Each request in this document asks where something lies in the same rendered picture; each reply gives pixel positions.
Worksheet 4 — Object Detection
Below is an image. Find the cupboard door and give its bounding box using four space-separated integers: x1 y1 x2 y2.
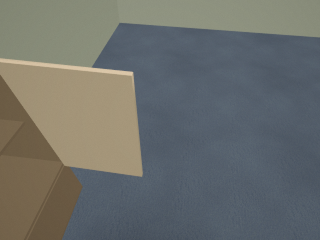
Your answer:
0 58 143 177

